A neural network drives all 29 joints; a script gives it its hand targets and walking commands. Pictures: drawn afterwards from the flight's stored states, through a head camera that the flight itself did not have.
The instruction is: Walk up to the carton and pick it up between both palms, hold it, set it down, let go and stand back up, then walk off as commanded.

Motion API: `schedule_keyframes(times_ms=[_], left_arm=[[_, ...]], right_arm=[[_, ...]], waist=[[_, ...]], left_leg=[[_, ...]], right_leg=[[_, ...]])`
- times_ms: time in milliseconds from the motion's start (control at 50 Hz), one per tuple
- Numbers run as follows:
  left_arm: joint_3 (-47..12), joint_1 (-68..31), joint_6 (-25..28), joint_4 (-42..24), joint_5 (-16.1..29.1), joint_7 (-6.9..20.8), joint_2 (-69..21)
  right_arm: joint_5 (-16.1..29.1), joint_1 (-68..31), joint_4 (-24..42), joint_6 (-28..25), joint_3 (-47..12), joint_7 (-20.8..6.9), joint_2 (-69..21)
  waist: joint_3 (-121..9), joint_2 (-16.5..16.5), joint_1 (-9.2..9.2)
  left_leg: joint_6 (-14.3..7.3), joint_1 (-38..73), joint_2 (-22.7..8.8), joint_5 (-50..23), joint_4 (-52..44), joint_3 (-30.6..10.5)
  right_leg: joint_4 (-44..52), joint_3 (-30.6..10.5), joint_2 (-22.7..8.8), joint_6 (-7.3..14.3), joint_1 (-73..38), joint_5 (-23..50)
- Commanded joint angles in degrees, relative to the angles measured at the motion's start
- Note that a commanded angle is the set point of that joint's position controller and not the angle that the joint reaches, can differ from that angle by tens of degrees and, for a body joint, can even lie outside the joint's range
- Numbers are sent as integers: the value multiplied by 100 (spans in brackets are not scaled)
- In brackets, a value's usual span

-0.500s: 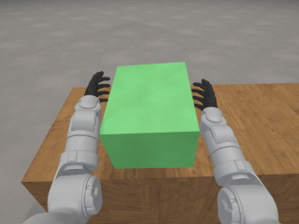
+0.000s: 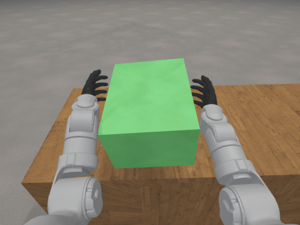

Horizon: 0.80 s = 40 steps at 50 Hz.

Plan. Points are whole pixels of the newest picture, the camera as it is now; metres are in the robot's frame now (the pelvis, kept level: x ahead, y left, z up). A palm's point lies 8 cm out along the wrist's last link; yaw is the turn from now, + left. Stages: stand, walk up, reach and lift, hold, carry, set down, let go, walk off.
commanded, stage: hold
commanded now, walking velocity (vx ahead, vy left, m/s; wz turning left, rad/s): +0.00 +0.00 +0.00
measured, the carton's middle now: (151, 110) +0.42 +0.01 +0.13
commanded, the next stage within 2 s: none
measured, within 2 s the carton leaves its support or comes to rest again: neither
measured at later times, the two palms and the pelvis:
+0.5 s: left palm (82, 97) +0.36 +0.18 +0.22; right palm (207, 101) +0.36 -0.14 +0.20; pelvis -0.01 +0.00 +0.00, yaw +0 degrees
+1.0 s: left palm (81, 98) +0.36 +0.18 +0.22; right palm (208, 101) +0.36 -0.14 +0.21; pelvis -0.01 +0.00 +0.00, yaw +0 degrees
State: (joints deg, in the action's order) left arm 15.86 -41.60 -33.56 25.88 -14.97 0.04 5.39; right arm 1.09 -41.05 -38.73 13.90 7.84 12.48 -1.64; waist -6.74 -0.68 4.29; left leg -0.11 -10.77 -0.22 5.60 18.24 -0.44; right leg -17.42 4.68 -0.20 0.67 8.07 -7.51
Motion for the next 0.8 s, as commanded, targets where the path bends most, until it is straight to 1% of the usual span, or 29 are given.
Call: schedule_keyframes(times_ms=[0, 20, 40, 60, 80, 100, 120, 140, 180, 200, 220, 240, 300, 360, 380, 420, 440, 460, 480, 500, 520, 560, 580, 600, 640, 660, 700, 720, 780], left_arm=[[-1558, -3147, 266, -1093, 313, 1155, -3773], [-1651, -3193, 257, -1165, 380, 1154, -3812], [-1527, -3255, 230, -1193, 266, 1173, -3717], [-1410, -3203, 166, -1063, 207, 1198, -3652], [-1387, -3253, 142, -1072, 216, 1213, -3628], [-1386, -3208, 118, -1055, 163, 1223, -3681], [-1418, -3228, 101, -1133, 233, 1232, -3724], [-1454, -3286, 71, -1257, 251, 1233, -3772], [-1518, -3424, 73, -1392, 310, 1203, -3718], [-1571, -3293, 45, -1435, 321, 1195, -3751], [-1562, -3397, 54, -1482, 354, 1206, -3710], [-1579, -3305, 7, -1453, 342, 1213, -3727], [-1445, -3223, -105, -1372, 200, 1244, -3666], [-1375, -3216, -147, -1423, 179, 1281, -3637], [-1346, -3188, -187, -1445, 181, 1294, -3621], [-1528, -3282, -205, -1655, 248, 1279, -3716], [-1526, -3189, -230, -1709, 234, 1292, -3675], [-1547, -3244, -247, -1723, 266, 1291, -3640], [-1639, -3312, -247, -1737, 334, 1294, -3696], [-1661, -3361, -256, -1799, 345, 1290, -3676], [-1627, -3294, -280, -1723, 344, 1305, -3706], [-1621, -3284, -310, -1758, 283, 1313, -3725], [-1465, -3208, -348, -1562, 197, 1330, -3649], [-1474, -3223, -342, -1662, 215, 1327, -3654], [-1542, -3197, -341, -1683, 229, 1328, -3684], [-1557, -3290, -344, -1711, 248, 1330, -3677], [-1550, -3291, -336, -1793, 235, 1340, -3689], [-1482, -3341, -338, -1777, 205, 1339, -3649], [-1542, -3225, -335, -1829, 247, 1351, -3634]], right_arm=[[881, -4382, 1787, -338, -1986, -853, -2669], [902, -4457, 1890, -332, -1991, -838, -2679], [897, -4393, 1716, -289, -1954, -838, -2718], [869, -4433, 1712, -254, -1921, -839, -2701], [908, -4477, 1718, -246, -1916, -852, -2692], [868, -4380, 1592, -210, -1866, -856, -2645], [904, -4404, 1710, -207, -1901, -852, -2667], [934, -4437, 1728, -209, -1885, -857, -2663], [998, -4663, 1976, -220, -2052, -870, -2748], [1037, -4594, 2017, -203, -2137, -841, -2744], [1054, -4670, 2079, -200, -2163, -841, -2804], [1030, -4596, 2063, -167, -2110, -832, -2752], [1060, -4574, 1975, -93, -2108, -844, -2726], [995, -4327, 1763, -12, -1949, -853, -2611], [1070, -4460, 1941, -14, -2058, -849, -2690], [1125, -4482, 1960, -14, -2085, -849, -2638], [1142, -4370, 1971, 10, -2100, -840, -2649], [1121, -4381, 1981, 24, -2046, -839, -2609], [1110, -4443, 2054, 25, -2047, -830, -2627], [1106, -4396, 1973, 48, -2041, -833, -2583], [1079, -4401, 2044, 59, -1993, -838, -2639], [1067, -4374, 1939, 80, -1971, -867, -2566], [1045, -4419, 1919, 96, -1937, -881, -2545], [1093, -4536, 2043, 73, -2016, -881, -2603], [1102, -4462, 2097, 67, -2060, -867, -2625], [1090, -4441, 2018, 85, -1998, -881, -2548], [1104, -4365, 1958, 88, -1978, -882, -2557], [1101, -4515, 2009, 72, -1995, -893, -2605], [1114, -4424, 2117, 63, -2064, -876, -2657]], waist=[[-1784, 94, 3], [-1822, 134, 35], [-1688, 153, -16], [-1521, 57, -49], [-1525, 97, -74], [-1345, 95, -29], [-1410, 43, -16], [-1478, 131, -14], [-1638, 97, -68], [-1684, 95, -31], [-1714, 77, -85], [-1583, 86, -4], [-1421, 75, -106], [-1257, 82, -32], [-1348, 5, -88], [-1460, 173, -27], [-1477, 149, -19], [-1402, 217, -5], [-1425, 204, 70], [-1375, 262, 48], [-1318, 156, 79], [-1308, 261, 33], [-1183, 167, 7], [-1315, 136, -53], [-1306, 95, 9], [-1251, 230, 16], [-1317, 223, 30], [-1248, 132, -53], [-1430, 92, -14]], left_leg=[[92, 2042, 194, -1445, -32, -52], [99, 2028, 193, -1407, -15, -51], [71, 1995, 203, -1355, -41, -30], [19, 1901, 223, -1123, -107, -13], [22, 1831, 202, -1023, -142, -30], [30, 1806, 182, -853, -197, -22], [33, 1791, 170, -946, -167, -17], [59, 1827, 152, -1058, -186, -20], [44, 1844, 196, -1046, -120, -13], [59, 1927, 205, -1199, -85, 1], [33, 1880, 226, -1135, -83, 11], [50, 1904, 211, -1095, -82, 5], [6, 1797, 194, -859, -188, 16], [27, 1729, 166, -754, -246, 14], [-11, 1731, 159, -826, -234, 18], [80, 1773, 148, -887, -194, 10], [78, 1835, 135, -1053, -168, -3], [82, 1805, 139, -987, -166, 2], [111, 1767, 152, -950, -153, 0], [131, 1742, 133, -888, -177, -2], [93, 1702, 141, -729, -200, 14], [110, 1634, 69, -692, -279, -26], [58, 1557, 118, -524, -306, 20], [37, 1641, 133, -628, -283, 31], [50, 1637, 127, -752, -246, 16], [103, 1629, 114, -673, -264, 3], [102, 1717, 118, -753, -241, 24], [48, 1615, 112, -625, -289, 10], [51, 1789, 140, -869, -202, 31]], right_leg=[[384, 47, 285, -266, -1505, 1098], [396, 37, 286, -261, -1438, 1086], [413, 31, 271, -269, -1441, 998], [443, 24, 256, -272, -1444, 810], [451, 21, 262, -244, -1465, 681], [473, 15, 273, -225, -1420, 515], [435, 21, 273, -230, -1527, 672], [455, 10, 274, -213, -1529, 677], [430, 10, 279, -237, -1501, 694], [407, 19, 276, -246, -1564, 869], [421, 21, 269, -258, -1514, 785], [424, 17, 279, -259, -1462, 772], [477, 17, 283, -232, -1467, 476], [485, 2, 282, -208, -1468, 411], [479, -19, 268, -214, -1573, 497], [437, -7, 292, -192, -1557, 536], [431, 7, 306, -194, -1620, 642], [460, -9, 292, -189, -1536, 577], [466, 1, 299, -192, -1542, 568], [453, 1, 301, -167, -1504, 475], [487, -10, 297, -188, -1493, 408], [423, -7, 314, -145, -1541, 421], [468, -3, 290, -163, -1575, 274], [483, -12, 280, -176, -1585, 334], [444, 9, 296, -198, -1661, 495], [445, -7, 291, -167, -1561, 361], [453, 4, 294, -172, -1564, 386], [453, 24, 296, -177, -1567, 282], [457, 19, 291, -202, -1586, 480]])
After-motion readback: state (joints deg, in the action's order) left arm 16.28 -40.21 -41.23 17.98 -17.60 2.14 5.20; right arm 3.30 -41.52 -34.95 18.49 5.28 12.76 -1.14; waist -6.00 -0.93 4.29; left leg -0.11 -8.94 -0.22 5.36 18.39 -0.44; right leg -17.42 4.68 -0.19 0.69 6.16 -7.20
